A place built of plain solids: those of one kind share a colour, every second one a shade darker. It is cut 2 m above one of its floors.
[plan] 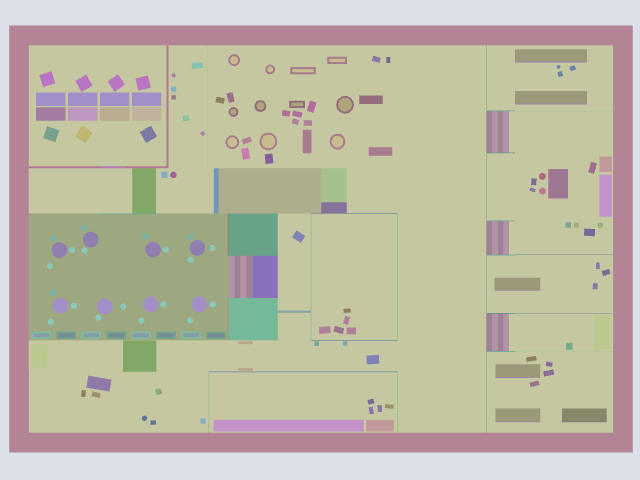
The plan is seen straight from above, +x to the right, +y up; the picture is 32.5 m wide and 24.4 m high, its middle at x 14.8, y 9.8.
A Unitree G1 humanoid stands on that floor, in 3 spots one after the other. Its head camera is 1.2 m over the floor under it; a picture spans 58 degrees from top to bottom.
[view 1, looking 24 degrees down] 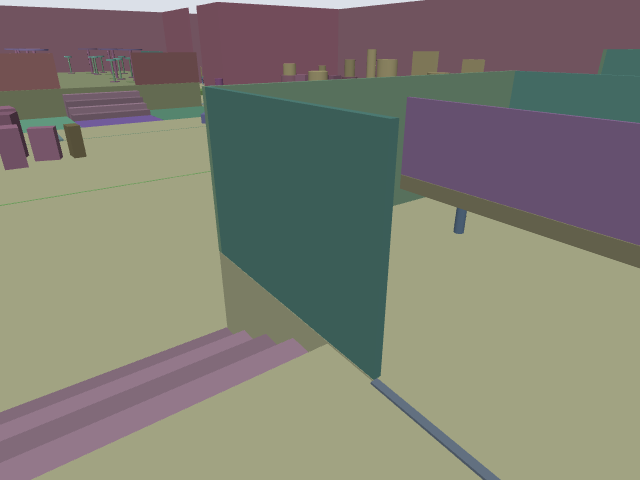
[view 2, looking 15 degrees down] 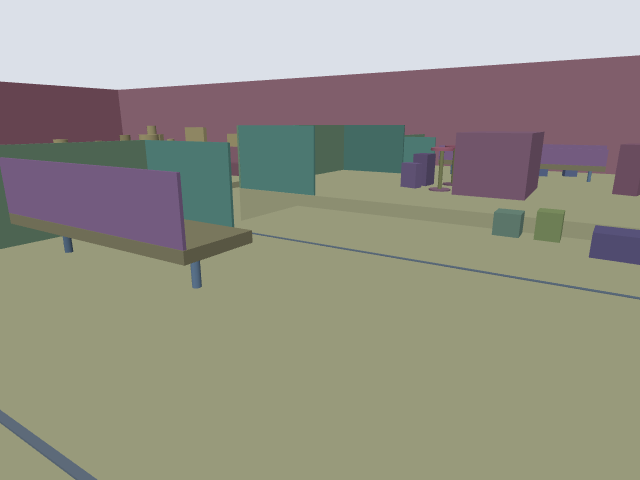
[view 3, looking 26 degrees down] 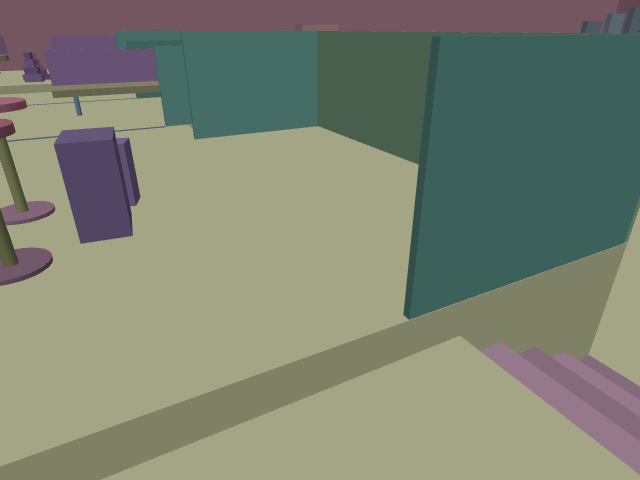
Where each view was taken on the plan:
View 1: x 25.66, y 5.10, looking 144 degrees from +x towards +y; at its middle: rail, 1.77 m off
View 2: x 28.14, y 5.43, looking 122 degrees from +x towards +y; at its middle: floor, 4.63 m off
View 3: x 25.66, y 15.30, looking -118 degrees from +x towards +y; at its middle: floor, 2.33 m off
